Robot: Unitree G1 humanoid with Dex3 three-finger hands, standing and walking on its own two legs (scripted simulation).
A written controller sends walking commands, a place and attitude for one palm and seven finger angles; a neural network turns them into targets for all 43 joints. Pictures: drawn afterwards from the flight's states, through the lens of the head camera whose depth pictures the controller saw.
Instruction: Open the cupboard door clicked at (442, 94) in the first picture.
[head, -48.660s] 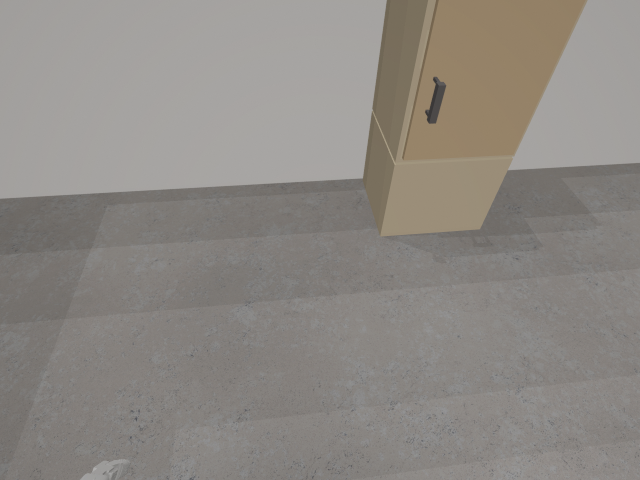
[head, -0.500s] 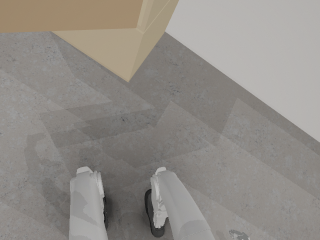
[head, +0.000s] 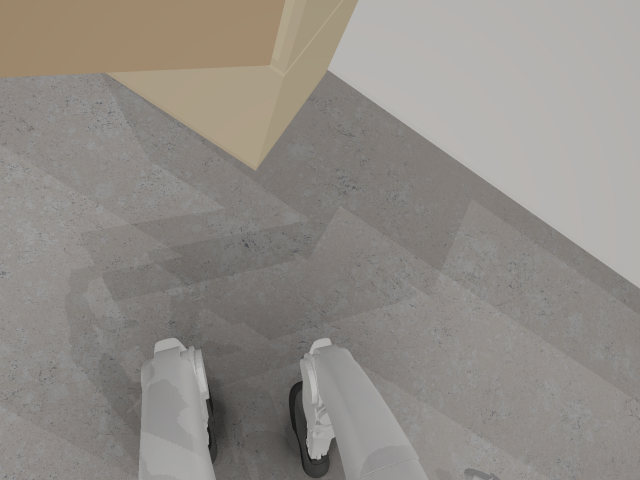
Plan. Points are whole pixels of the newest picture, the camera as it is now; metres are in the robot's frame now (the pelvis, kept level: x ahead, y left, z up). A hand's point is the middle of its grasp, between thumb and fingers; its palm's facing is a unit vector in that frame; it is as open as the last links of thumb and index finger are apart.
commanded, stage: slide the fingers in behind the handle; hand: left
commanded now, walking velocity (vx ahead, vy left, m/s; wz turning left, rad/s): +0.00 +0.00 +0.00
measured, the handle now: out of the picture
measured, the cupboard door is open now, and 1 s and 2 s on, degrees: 45 45 45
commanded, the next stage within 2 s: close the thumb around the handle in 1.26 s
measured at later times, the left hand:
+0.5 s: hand out of the picture +0.55 +0.36 +0.09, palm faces +0.22 -0.97 -0.03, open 14.0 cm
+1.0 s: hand out of the picture +0.55 +0.34 +0.09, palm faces +0.23 -0.97 -0.02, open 13.9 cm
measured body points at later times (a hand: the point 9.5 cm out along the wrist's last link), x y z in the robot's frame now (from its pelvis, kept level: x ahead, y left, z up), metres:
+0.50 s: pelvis +0.00 -0.01 +0.00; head +0.22 +0.07 +0.39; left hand +0.53 +0.41 +0.10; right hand +0.03 -0.27 -0.08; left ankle +0.08 +0.11 -0.54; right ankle +0.03 -0.14 -0.54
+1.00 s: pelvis +0.01 -0.01 +0.01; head +0.21 +0.07 +0.41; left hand +0.54 +0.39 +0.10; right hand +0.03 -0.27 -0.08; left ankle +0.08 +0.11 -0.54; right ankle +0.03 -0.14 -0.54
